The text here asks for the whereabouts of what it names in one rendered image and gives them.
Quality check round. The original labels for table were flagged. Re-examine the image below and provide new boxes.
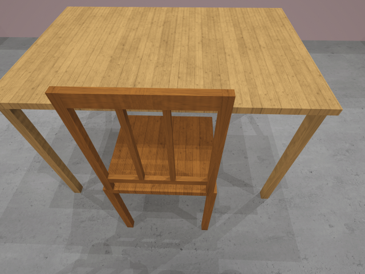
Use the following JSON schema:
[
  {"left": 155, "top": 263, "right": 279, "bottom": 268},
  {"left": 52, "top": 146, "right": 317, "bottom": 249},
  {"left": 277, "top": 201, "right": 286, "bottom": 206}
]
[{"left": 0, "top": 7, "right": 343, "bottom": 199}]

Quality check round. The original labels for chair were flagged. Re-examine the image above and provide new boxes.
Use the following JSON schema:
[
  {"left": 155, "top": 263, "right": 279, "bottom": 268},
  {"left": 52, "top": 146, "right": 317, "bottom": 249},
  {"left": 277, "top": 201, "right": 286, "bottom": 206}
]
[{"left": 45, "top": 86, "right": 236, "bottom": 230}]

